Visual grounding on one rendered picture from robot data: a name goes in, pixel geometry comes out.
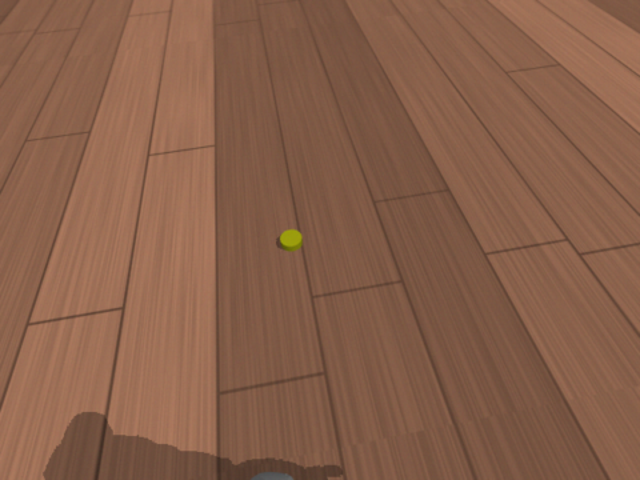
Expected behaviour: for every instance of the tin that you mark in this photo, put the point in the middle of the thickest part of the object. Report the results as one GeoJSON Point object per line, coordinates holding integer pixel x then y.
{"type": "Point", "coordinates": [291, 240]}

